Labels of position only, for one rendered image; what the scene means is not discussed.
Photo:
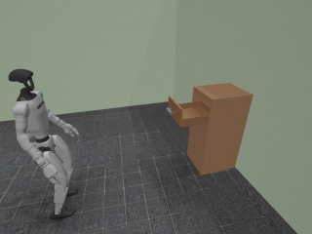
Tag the robot torso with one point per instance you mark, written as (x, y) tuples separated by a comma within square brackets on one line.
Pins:
[(38, 123)]

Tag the robot left hand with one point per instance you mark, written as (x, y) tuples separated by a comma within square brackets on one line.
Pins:
[(69, 127)]

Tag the left robot forearm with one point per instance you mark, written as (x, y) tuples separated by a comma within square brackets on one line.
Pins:
[(56, 120)]

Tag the left robot shin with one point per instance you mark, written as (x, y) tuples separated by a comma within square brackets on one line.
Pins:
[(69, 175)]

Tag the robot left upper arm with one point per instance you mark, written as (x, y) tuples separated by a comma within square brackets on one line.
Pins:
[(41, 94)]

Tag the right robot forearm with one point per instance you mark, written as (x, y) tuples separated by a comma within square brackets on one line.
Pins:
[(33, 151)]

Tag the drawer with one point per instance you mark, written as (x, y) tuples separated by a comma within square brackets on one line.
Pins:
[(190, 113)]

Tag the cabinet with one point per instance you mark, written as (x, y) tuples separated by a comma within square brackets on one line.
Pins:
[(215, 146)]

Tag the handle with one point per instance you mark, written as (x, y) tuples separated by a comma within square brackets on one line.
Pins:
[(169, 111)]

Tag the robot right upper arm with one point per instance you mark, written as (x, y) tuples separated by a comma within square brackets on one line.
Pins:
[(21, 112)]

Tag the robot right hand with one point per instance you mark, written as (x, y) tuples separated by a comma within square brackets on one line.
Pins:
[(51, 170)]

